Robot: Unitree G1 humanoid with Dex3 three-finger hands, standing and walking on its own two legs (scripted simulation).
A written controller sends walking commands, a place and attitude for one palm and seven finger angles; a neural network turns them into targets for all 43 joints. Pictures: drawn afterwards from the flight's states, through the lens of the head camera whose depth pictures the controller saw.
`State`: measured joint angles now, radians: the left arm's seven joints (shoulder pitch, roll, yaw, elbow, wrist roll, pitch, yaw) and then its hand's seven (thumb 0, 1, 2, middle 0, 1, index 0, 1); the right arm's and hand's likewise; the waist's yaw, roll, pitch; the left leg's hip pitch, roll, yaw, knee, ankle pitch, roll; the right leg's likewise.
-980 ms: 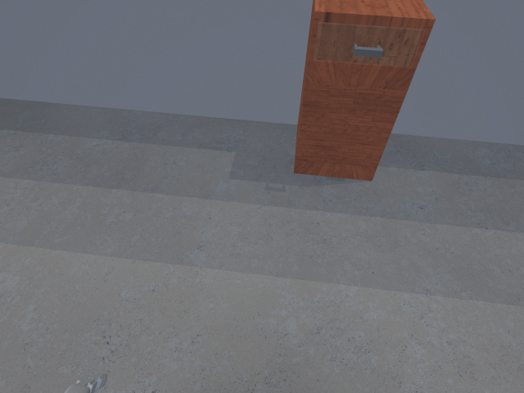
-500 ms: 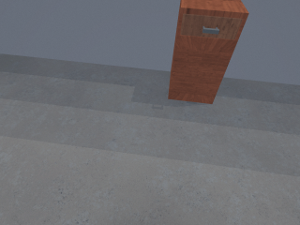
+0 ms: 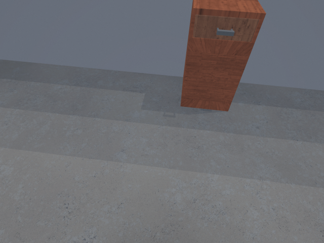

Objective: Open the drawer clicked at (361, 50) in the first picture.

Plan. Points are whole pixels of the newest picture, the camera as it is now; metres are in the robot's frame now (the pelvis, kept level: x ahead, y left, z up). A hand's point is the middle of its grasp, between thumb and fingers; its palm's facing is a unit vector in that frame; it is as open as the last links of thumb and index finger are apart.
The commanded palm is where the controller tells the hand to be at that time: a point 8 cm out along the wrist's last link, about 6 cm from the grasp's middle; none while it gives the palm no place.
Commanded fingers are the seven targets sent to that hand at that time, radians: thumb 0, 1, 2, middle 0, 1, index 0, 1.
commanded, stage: look at it before walking up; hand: left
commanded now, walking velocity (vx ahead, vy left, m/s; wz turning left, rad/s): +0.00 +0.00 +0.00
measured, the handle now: (225, 31) +1.33 -0.34 -0.05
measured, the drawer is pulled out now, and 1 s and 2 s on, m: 0.00 0.00 0.00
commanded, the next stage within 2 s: walk to a spot facing it in 0.46 s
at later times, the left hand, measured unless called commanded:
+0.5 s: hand out of the picture +0.08 +0.24 -0.16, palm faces -0.03 -0.94 -0.34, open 7.3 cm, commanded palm none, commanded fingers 0.00 0.90 0.90 -0.20 -0.30 -0.20 -0.30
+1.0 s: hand out of the picture +0.06 +0.17 -0.19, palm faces -0.15 -0.95 -0.27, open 7.3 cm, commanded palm none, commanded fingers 0.00 0.90 0.90 -0.20 -0.30 -0.20 -0.30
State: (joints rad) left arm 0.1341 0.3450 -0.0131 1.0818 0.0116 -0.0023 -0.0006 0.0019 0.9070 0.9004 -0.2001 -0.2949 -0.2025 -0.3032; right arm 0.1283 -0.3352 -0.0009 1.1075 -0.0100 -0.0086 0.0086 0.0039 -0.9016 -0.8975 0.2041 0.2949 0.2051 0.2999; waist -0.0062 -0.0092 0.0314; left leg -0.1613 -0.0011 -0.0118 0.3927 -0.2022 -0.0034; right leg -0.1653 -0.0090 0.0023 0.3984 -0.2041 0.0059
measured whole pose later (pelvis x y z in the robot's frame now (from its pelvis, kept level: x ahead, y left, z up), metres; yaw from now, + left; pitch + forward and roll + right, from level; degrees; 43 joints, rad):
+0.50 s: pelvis +0.01 +0.00 +0.00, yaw +0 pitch -2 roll +0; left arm 0.13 0.35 -0.01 1.09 0.01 0.00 0.00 0.00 0.91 0.90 -0.20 -0.29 -0.20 -0.30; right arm 0.11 -0.34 0.00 1.11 -0.01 -0.01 0.00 0.00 -0.90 -0.90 0.20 0.29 0.20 0.30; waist 0.00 -0.01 0.03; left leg -0.14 0.00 -0.01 0.37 -0.20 -0.01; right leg -0.14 -0.01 0.00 0.38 -0.21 0.00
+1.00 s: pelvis -0.02 -0.03 -0.03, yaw -10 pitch -2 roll +1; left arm 0.23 0.23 0.03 0.94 0.02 0.05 -0.02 0.00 0.91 0.90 -0.20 -0.29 -0.20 -0.30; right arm 0.16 -0.25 -0.05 0.98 -0.01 0.05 -0.01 0.00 -0.90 -0.90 0.20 0.29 0.21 0.30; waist 0.01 0.02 0.11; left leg -0.31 0.10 0.10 0.77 -0.43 -0.04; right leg -0.38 0.06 0.03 0.75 -0.33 -0.05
